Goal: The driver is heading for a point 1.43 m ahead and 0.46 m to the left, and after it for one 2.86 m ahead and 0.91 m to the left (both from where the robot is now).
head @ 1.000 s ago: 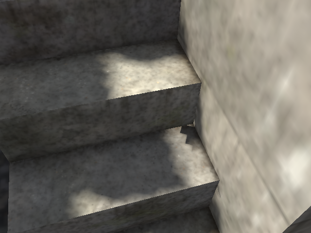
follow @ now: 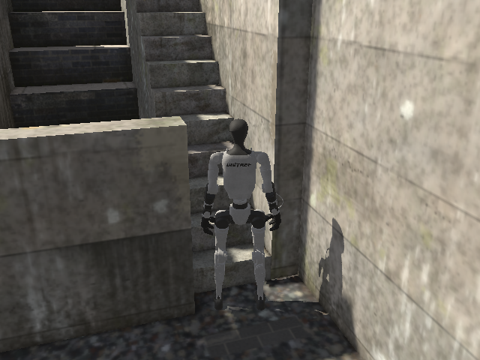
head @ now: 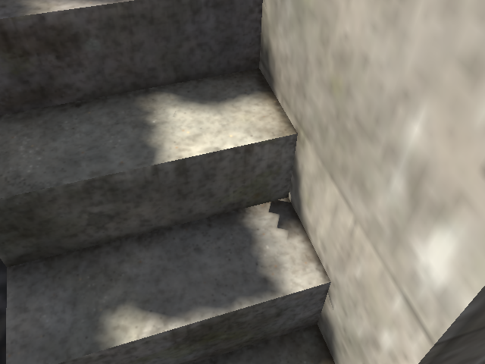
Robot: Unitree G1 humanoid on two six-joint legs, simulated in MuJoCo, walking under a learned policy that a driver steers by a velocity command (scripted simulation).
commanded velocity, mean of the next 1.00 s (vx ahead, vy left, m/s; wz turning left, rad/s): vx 0.01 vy -0.05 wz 0.00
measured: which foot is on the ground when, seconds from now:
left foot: down 0.00-1.00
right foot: down 0.00-1.00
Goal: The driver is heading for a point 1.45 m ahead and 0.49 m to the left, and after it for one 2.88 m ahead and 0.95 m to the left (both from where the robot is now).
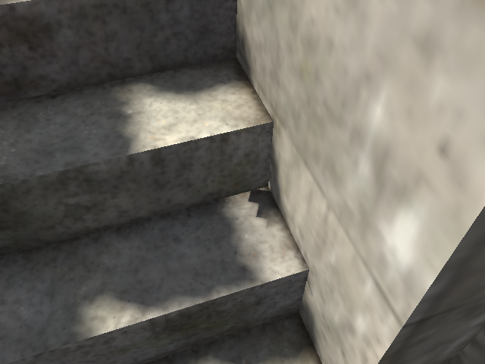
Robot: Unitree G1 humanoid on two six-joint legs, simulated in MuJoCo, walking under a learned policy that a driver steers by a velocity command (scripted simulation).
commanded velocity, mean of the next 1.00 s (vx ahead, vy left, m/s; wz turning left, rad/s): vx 0.11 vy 0.02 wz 0.00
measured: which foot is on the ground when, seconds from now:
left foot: down 0.00-1.00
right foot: down 0.00-1.00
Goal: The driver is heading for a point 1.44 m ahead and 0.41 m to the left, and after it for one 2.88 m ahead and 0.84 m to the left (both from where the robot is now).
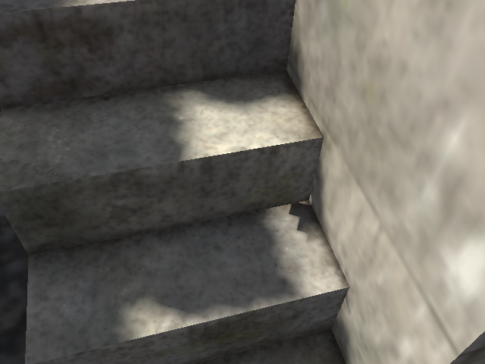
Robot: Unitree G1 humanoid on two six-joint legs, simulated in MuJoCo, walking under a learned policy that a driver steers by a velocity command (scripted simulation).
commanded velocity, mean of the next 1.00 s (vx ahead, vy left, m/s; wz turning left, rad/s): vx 0.07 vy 0.00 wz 0.00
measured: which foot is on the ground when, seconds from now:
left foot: down 0.00-1.00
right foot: down 0.00-1.00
